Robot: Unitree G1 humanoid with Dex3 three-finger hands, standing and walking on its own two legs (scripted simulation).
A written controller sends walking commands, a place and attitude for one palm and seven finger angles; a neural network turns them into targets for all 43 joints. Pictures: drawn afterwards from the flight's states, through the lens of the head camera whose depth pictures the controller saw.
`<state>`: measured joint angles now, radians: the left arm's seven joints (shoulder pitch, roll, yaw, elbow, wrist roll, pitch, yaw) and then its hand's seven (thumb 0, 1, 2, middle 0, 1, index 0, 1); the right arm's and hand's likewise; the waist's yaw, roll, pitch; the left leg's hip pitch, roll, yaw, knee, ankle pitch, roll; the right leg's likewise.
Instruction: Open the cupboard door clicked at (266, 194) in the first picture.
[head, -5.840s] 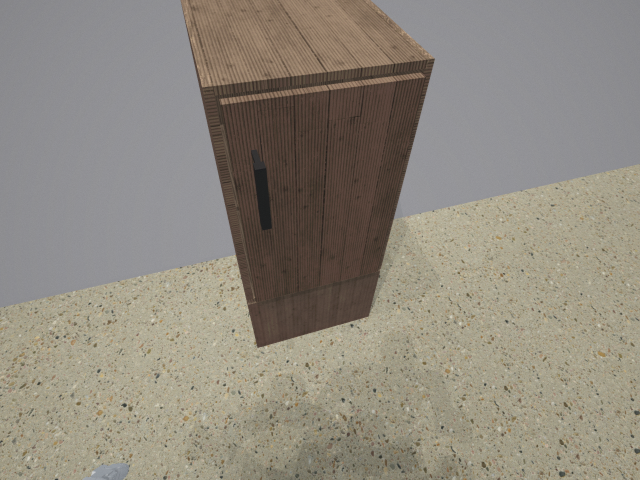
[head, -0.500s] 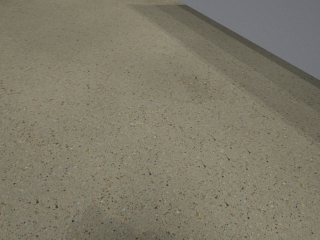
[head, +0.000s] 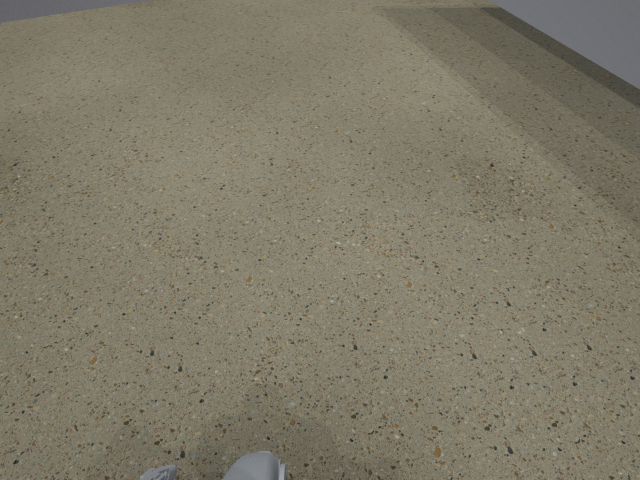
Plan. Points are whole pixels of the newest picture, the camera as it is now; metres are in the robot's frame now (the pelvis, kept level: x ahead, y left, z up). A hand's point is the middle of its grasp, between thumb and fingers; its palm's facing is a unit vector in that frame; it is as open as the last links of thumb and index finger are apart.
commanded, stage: turn to face it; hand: left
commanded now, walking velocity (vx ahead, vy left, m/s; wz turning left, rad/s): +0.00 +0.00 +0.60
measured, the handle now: out of the picture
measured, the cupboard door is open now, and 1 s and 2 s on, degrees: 0 0 0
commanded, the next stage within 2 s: none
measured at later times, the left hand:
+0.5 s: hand out of the picture +0.05 +0.27 -0.16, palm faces +0.33 -0.90 -0.27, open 7.4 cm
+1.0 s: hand out of the picture -0.05 +0.24 -0.20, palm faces +0.62 -0.75 -0.23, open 7.4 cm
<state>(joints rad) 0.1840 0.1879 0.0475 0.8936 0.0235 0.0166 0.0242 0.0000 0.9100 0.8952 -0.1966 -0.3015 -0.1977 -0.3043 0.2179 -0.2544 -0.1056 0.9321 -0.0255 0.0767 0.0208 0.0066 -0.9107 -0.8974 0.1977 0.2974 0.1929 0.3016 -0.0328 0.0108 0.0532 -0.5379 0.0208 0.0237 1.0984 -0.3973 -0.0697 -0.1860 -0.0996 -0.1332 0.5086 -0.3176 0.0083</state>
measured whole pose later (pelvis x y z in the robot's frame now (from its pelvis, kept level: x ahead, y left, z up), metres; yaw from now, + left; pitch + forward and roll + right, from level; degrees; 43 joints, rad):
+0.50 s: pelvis +0.03 +0.03 -0.01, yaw +17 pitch +1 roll -1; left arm 0.16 0.26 0.08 0.87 0.01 0.05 0.01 0.00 0.91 0.90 -0.19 -0.30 -0.19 -0.30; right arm 0.15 -0.23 -0.06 0.89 -0.03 0.04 0.01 0.00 -0.90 -0.90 0.20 0.30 0.20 0.30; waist 0.00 0.00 0.09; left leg -0.28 -0.01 -0.06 0.56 -0.29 0.00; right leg -0.44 -0.06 -0.03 0.86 -0.43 0.10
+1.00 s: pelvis +0.03 +0.04 -0.02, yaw +37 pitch +1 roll +0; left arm 0.24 0.26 0.07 0.90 0.02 0.05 0.01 0.00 0.91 0.89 -0.20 -0.30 -0.20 -0.30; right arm 0.14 -0.23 -0.07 0.89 -0.02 0.04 0.03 0.01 -0.91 -0.90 0.20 0.30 0.19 0.30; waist 0.02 -0.07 0.10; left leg -0.33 0.01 0.09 0.66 -0.34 0.03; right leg -0.33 -0.19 -0.20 0.83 -0.50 0.08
